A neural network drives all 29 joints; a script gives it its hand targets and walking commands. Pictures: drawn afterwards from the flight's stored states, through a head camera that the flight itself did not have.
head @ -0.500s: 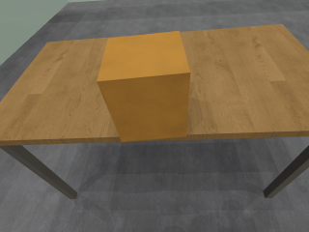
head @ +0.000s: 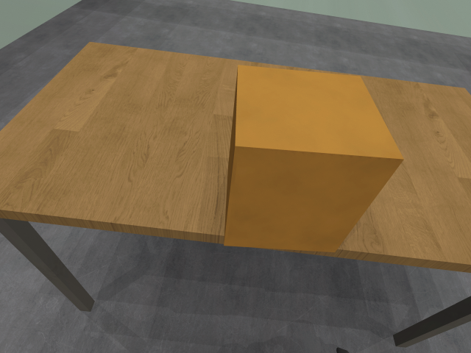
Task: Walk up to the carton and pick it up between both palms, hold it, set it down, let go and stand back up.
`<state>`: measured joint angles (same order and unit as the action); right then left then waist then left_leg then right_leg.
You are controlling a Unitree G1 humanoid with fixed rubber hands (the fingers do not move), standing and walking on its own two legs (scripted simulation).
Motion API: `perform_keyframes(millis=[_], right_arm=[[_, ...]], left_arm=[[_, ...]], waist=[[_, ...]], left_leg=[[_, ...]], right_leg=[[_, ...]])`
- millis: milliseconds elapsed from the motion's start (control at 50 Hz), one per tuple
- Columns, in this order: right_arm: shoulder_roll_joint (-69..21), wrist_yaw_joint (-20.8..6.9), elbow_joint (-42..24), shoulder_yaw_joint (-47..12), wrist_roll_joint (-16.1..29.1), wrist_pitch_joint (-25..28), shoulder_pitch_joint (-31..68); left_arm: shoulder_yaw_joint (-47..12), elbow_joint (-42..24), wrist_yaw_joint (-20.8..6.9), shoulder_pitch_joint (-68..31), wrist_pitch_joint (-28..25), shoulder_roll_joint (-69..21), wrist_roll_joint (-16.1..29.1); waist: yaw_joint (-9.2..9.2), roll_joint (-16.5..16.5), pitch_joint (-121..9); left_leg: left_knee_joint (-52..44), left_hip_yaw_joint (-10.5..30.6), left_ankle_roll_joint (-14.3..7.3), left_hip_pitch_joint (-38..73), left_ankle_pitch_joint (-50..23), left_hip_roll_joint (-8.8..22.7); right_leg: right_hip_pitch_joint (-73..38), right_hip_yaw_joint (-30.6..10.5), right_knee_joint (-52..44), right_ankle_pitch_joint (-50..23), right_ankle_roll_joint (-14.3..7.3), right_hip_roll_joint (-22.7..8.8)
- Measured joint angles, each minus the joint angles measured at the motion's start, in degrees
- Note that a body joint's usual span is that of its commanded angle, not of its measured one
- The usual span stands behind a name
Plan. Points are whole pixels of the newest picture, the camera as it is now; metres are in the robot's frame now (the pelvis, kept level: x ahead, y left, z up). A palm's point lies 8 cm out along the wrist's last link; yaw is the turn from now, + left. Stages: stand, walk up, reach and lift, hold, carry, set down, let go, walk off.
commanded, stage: walk up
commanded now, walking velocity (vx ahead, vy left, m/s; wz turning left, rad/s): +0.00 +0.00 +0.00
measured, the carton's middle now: (289, 164) +0.41 -0.04 +0.12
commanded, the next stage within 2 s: none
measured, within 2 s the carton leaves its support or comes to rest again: neither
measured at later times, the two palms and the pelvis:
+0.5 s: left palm out of the picture -0.12 +0.32 -0.14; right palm out of the picture +0.00 -0.19 -0.12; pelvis -0.05 +0.06 +0.00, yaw +1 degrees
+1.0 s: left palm out of the picture +0.03 +0.21 -0.11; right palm out of the picture -0.11 -0.31 -0.15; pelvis -0.08 -0.03 +0.00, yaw +5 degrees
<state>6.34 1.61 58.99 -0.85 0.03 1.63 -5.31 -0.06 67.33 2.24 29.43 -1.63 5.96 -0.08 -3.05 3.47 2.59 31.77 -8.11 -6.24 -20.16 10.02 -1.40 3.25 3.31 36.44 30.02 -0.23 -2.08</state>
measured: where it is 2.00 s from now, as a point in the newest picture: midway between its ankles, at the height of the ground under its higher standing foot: outside the picture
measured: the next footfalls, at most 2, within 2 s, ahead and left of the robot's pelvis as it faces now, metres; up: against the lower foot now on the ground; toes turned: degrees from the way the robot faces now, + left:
right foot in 0.36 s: -0.02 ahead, -0.04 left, +0.00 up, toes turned -11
left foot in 0.54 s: -0.09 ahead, +0.22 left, +0.00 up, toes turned +4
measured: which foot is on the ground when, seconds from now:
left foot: down 0.00-0.32, up 0.34-0.52, down 0.54-0.94, up 0.96-1.00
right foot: up 0.00-0.34, down 0.36-0.56, up 0.58-0.92, down 0.94-1.00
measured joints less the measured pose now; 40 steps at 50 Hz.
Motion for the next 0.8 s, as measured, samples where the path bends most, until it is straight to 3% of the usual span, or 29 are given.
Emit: perform_keyframes(millis=[100,180,240,300,340,360,400,440,480,540,560,580,620,660,700,740,800], right_arm=[[1.95,2.01,0.57,0.83,0.87,-0.59,-5.31],[4.09,1.10,1.62,1.27,0.46,-1.79,-9.70],[4.57,0.43,1.82,2.06,0.22,-2.77,-13.13],[6.30,-0.02,1.42,3.06,-0.15,-4.57,-14.40],[7.65,-0.10,0.28,3.86,0.24,-5.58,-12.97],[7.96,-0.23,-0.76,4.11,0.52,-5.81,-11.51],[8.80,-0.25,-2.50,4.60,0.04,-5.80,-8.11],[7.93,-0.05,-3.83,4.99,-0.79,-5.44,-7.06],[5.15,0.11,-4.95,4.73,-1.65,-5.52,-8.01],[2.99,0.75,-5.49,3.83,-2.47,-4.17,-8.98],[3.37,0.95,-5.44,3.80,-2.53,-3.32,-8.88],[3.15,1.29,-4.85,3.74,-2.63,-2.63,-8.44],[2.03,2.06,-4.19,2.96,-2.83,-2.23,-8.77],[2.13,2.50,-3.80,2.70,-2.17,-2.50,-11.41],[2.66,2.66,-2.43,2.97,-1.85,-3.07,-14.40],[3.24,2.59,-0.94,2.92,-2.01,-3.51,-16.76],[3.60,1.80,-0.06,3.06,-2.03,-3.26,-17.66]], left_arm=[[0.37,-3.30,-0.66,-7.49,2.72,1.01,-1.22],[1.90,-5.15,-0.75,-10.37,3.53,3.59,-1.97],[3.20,-5.21,-0.95,-9.42,4.30,5.09,-1.84],[3.56,-4.86,-1.13,-5.01,4.07,4.73,-1.34],[3.67,-5.26,-0.66,-1.74,3.37,4.66,-1.21],[4.10,-5.57,-0.04,-0.82,3.17,5.14,-1.20],[4.64,-4.10,1.28,-1.18,4.22,4.87,-1.38],[4.21,-3.24,1.49,-2.23,6.18,5.03,-1.62],[4.62,-3.94,1.55,-4.70,7.06,6.90,-1.75],[4.68,-7.50,1.13,-11.22,6.64,8.86,-2.69],[4.54,-8.90,0.91,-13.52,6.21,8.67,-2.73],[4.49,-10.04,0.68,-15.97,5.78,9.02,-2.55],[4.71,-11.85,0.37,-20.53,5.40,9.98,-2.31],[4.31,-14.29,-0.39,-22.60,5.72,9.29,-2.01],[3.49,-16.74,-1.86,-23.43,6.08,8.28,-2.01],[3.20,-18.51,-3.23,-24.54,6.12,7.60,-1.92],[3.71,-20.38,-3.94,-25.64,5.88,8.02,-1.97]], waist=[[3.48,-3.61,0.39],[3.59,-3.17,0.74],[3.21,-2.28,-0.70],[1.65,-3.79,-3.38],[0.47,-3.76,-3.16],[-0.55,-2.25,-1.49],[-0.91,-3.40,2.63],[1.71,-5.11,2.79],[3.45,-2.89,0.96],[4.25,0.03,0.12],[4.73,-0.15,0.35],[5.37,1.11,0.94],[5.77,3.65,2.07],[6.62,1.13,1.12],[7.65,-2.31,-0.72],[7.45,-4.68,-2.32],[6.90,-4.92,-2.51]], left_leg=[[-7.16,0.58,-0.67,3.00,-3.56,0.44],[-11.39,-0.03,1.52,4.69,-5.65,-0.26],[-15.30,-0.25,7.77,6.10,-6.79,-1.16],[-21.84,-0.97,15.58,7.90,-9.11,-1.85],[-15.93,-1.97,17.37,3.60,-4.88,-3.57],[-4.38,-2.34,16.37,-1.50,1.85,-4.68],[17.81,0.40,12.12,-8.14,12.32,-2.36],[30.86,5.30,8.53,-11.16,15.71,0.30],[37.48,7.42,6.46,-10.35,15.67,2.41],[19.33,8.08,5.77,0.13,8.65,7.11],[11.65,7.93,7.41,4.17,10.58,7.61],[7.22,6.91,9.46,6.52,15.87,6.93],[7.11,5.74,10.21,6.35,16.66,5.18],[8.35,7.10,9.90,5.02,16.29,6.78],[6.05,9.24,10.03,5.00,14.69,8.41],[2.46,10.60,10.58,5.54,12.48,9.45],[-1.78,10.51,11.58,6.77,9.80,10.05]], right_leg=[[8.82,-1.65,8.52,2.27,-0.42,0.36],[14.69,-3.25,14.47,-2.76,-0.22,-0.38],[14.92,-1.59,12.98,-3.76,-0.08,0.02],[10.37,5.37,2.34,-2.78,-0.14,1.02],[5.88,8.28,-9.32,-8.62,-2.41,0.98],[5.39,6.55,-12.28,-14.96,-3.84,-0.16],[6.42,5.50,-8.24,-11.23,-2.97,-0.09],[8.21,7.69,-4.33,-9.15,-2.20,0.70],[10.22,8.99,-2.55,-9.66,-2.13,-0.52],[14.59,8.93,1.58,-9.40,-2.23,-1.30],[16.67,8.74,4.45,-8.96,-2.25,-1.36],[18.87,7.26,8.06,-7.48,-2.31,-2.23],[23.15,2.51,17.55,0.87,-1.62,-1.80],[26.42,1.65,26.90,4.43,-0.09,1.08],[27.84,0.82,32.74,1.79,1.17,2.09],[27.94,-1.50,32.87,-3.33,2.19,1.54],[27.11,-4.89,27.40,-8.49,3.68,-0.32]])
